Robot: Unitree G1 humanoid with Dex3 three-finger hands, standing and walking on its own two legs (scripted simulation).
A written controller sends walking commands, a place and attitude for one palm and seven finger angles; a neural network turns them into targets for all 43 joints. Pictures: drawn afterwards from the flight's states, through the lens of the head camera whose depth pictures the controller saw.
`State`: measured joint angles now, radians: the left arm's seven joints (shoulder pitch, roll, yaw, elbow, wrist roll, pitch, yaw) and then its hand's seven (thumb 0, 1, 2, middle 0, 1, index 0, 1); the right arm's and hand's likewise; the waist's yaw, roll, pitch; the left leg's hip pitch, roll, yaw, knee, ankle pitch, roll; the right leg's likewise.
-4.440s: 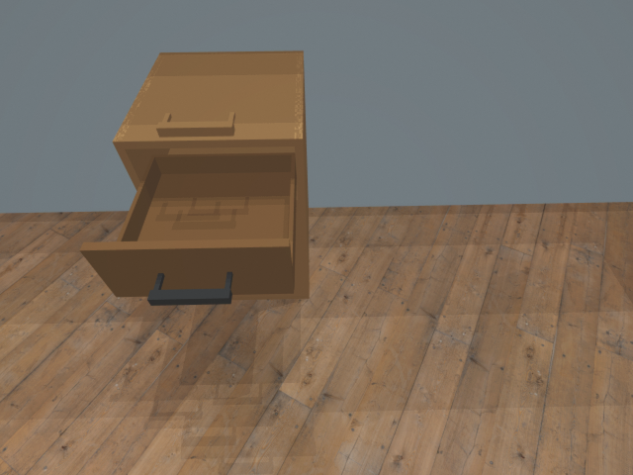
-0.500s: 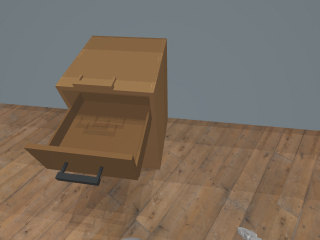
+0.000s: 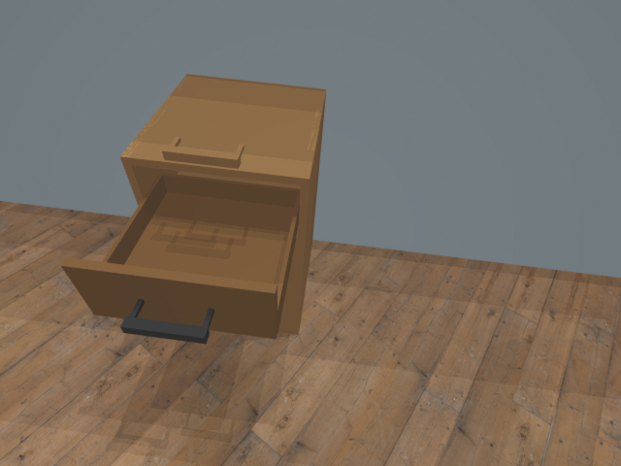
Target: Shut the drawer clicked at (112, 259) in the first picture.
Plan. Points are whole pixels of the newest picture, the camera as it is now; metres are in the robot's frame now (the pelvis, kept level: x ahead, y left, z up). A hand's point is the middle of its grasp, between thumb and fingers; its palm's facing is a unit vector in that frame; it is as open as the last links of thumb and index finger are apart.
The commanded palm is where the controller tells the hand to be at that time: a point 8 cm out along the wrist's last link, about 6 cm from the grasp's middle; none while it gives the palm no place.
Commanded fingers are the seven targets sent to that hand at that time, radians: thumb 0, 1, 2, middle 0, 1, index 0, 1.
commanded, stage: come to a stop and stand still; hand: left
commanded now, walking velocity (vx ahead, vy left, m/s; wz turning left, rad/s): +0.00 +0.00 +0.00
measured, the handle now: (170, 319) +0.40 +0.27 -0.16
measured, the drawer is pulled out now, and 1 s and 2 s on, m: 0.30 0.30 0.30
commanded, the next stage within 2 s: look again from close up in 1.14 s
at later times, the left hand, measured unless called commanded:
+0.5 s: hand out of the picture -0.14 +0.18 -0.18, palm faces +0.16 -0.98 -0.12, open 7.4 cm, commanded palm none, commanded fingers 0.00 0.90 0.90 -0.20 -0.30 -0.20 -0.30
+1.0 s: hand out of the picture -0.02 +0.31 -0.17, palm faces +0.02 -0.99 -0.17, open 7.4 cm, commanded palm none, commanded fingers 0.00 0.90 0.90 -0.20 -0.30 -0.20 -0.30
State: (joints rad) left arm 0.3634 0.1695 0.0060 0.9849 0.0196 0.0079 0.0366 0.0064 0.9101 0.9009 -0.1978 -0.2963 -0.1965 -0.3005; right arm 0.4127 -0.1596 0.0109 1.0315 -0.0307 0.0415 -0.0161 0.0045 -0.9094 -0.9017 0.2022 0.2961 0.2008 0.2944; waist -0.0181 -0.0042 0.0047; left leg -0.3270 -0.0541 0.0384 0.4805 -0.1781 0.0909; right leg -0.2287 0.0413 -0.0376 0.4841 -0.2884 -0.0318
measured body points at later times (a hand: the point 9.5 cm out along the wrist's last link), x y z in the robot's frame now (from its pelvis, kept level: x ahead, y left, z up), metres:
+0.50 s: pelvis -0.05 +0.05 +0.00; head -0.08 +0.06 +0.45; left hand -0.15 +0.23 -0.17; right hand +0.02 -0.19 -0.14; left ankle +0.08 +0.06 -0.73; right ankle +0.02 -0.11 -0.73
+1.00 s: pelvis -0.12 +0.11 +0.01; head -0.14 +0.16 +0.45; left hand -0.03 +0.36 -0.15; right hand -0.22 -0.08 -0.13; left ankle -0.12 +0.14 -0.74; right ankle -0.11 -0.06 -0.60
